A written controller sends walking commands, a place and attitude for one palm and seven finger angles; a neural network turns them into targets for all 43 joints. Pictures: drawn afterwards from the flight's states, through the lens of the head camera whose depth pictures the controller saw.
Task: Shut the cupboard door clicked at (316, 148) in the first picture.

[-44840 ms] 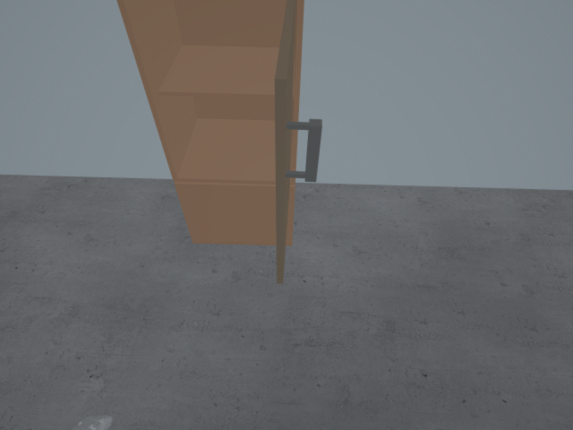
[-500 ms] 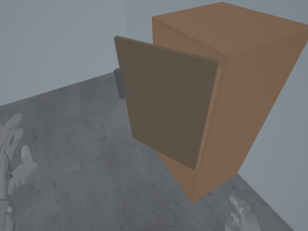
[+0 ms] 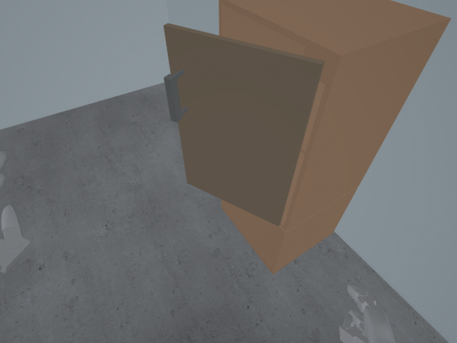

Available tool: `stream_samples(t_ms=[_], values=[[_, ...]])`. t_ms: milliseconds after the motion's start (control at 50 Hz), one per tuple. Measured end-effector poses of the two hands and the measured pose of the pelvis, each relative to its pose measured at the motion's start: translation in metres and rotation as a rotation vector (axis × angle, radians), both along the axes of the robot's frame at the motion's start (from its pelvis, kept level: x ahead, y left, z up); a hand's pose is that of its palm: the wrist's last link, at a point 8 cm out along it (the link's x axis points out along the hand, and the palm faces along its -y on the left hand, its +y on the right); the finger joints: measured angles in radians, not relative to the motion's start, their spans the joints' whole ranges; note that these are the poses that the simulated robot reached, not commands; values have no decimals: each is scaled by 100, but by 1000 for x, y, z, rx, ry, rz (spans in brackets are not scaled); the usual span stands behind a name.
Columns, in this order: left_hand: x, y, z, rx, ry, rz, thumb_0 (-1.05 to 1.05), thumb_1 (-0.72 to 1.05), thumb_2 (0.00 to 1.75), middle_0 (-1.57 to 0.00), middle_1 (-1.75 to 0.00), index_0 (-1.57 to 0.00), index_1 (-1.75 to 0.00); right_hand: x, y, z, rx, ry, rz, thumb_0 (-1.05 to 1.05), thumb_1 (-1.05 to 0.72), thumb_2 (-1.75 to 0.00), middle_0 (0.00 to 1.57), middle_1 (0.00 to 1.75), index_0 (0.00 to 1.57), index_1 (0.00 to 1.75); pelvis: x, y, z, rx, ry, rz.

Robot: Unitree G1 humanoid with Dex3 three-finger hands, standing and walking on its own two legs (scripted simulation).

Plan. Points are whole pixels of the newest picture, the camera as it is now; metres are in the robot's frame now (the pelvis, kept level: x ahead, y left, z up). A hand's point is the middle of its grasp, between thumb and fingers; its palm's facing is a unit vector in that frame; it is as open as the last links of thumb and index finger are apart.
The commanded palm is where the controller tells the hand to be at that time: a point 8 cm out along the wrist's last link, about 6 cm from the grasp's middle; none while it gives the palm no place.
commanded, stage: step back with the hand held close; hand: left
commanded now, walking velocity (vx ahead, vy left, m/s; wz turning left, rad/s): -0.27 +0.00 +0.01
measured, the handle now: (178, 96) +0.71 +0.19 +0.06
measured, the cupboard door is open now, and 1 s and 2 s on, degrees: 27 27 27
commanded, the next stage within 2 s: stop stepping back and stand still in 0.58 s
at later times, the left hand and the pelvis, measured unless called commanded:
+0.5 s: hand out of the picture +0.10 +0.26 +0.18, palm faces +0.50 -0.74 -0.46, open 7.4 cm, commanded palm +0.03 +0.29 +0.18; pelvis -0.09 -0.02 -0.01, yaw +4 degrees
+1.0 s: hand out of the picture -0.08 +0.28 +0.19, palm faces +0.63 -0.65 -0.42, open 7.4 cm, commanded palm -0.13 +0.30 +0.18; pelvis -0.21 -0.02 +0.00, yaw +11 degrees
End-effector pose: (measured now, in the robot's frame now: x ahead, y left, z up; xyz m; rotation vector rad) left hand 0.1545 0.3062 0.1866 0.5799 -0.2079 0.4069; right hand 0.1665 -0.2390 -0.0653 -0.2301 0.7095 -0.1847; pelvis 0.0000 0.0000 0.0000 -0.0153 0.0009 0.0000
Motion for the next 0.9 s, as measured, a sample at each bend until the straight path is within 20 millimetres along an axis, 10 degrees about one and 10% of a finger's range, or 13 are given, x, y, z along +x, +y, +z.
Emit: stream_samples(t_ms=[520,900], values=[[-100,-13,10,76,-160,-11,2,89,89,-22,-30,-22,-31,-108,-14,-16,-31,26,39,2,-90,-90,21,30,20,30,-95,-17,-13,-26,-21,84],[-241,12,11,2,-213,168,2,88,89,-22,-30,-22,-31,-163,27,-1,-10,-43,195,2,-91,-90,21,30,20,30,-188,-13,-7,-27,-43,198]])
